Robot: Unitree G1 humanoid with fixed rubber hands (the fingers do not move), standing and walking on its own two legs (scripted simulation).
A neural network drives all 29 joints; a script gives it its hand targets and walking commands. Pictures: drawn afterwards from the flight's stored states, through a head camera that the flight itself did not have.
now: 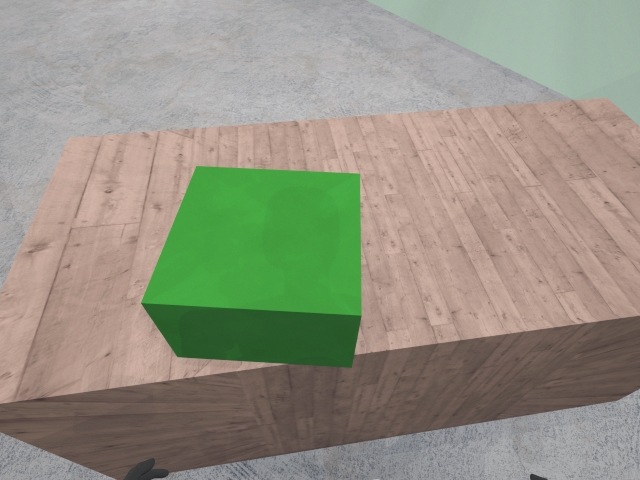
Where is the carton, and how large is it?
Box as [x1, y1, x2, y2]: [141, 166, 361, 367]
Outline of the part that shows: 196,166 141,301 142,305 176,355 182,357 351,367 361,315 359,174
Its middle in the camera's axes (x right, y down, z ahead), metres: -0.08 +0.04 +0.63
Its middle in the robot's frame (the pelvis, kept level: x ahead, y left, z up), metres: +0.44 +0.10 -0.04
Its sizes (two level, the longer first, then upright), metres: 0.275 0.264 0.167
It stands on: a pedestal, 0.64 m high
